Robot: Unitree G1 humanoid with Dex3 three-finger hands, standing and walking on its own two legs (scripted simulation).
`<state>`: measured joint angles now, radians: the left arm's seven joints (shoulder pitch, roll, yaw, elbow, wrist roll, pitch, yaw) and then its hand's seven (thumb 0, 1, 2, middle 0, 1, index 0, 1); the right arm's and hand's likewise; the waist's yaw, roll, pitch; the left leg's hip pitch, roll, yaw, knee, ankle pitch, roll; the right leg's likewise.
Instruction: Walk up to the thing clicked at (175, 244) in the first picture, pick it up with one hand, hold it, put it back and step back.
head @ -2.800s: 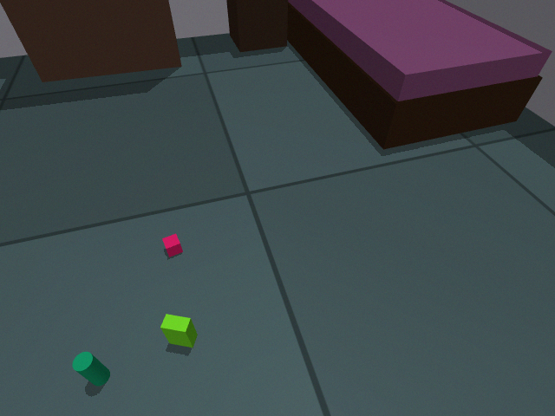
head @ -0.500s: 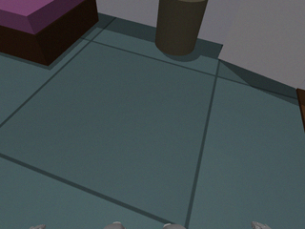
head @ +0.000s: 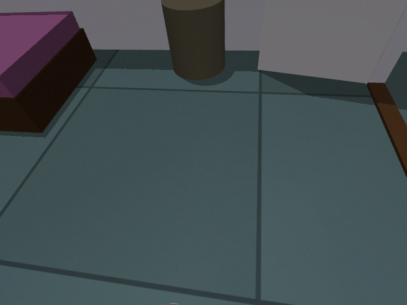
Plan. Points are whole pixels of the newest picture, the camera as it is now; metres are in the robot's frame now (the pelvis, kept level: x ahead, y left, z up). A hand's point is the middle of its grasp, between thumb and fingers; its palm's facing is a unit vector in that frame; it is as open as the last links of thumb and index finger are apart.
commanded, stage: walk up
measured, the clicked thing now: out of the picture +0.02 +1.07 -0.72
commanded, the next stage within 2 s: stand in 0.60 s
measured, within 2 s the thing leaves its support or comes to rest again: neither
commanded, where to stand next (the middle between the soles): +0.07 +0.04 m, yaw -2 degrees
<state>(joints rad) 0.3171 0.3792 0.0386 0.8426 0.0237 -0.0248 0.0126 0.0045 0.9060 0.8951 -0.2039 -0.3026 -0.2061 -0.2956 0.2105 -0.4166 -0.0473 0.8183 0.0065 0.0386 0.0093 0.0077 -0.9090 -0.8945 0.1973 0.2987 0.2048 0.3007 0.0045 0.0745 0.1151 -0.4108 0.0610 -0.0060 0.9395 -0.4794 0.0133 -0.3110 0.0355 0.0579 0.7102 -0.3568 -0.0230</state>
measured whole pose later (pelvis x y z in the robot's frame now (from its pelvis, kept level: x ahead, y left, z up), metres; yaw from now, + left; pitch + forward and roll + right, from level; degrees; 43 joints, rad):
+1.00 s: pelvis +0.00 +0.03 +0.03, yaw -2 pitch -2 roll +0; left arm 0.09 0.35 0.00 1.14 0.01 -0.02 0.00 0.00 0.91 0.90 -0.20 -0.30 -0.20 -0.30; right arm 0.09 -0.35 -0.01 1.14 -0.01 -0.01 0.01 0.01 -0.91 -0.89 0.20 0.30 0.21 0.30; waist -0.01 -0.01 0.05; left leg -0.12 0.02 0.04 0.36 -0.20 -0.01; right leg -0.15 0.00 0.11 0.36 -0.16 0.04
